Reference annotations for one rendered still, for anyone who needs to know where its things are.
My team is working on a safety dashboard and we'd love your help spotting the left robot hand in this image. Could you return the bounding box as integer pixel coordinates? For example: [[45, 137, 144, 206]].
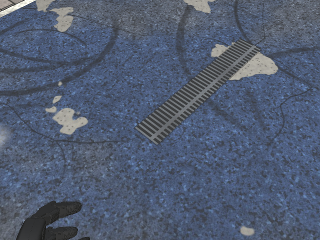
[[16, 201, 90, 240]]

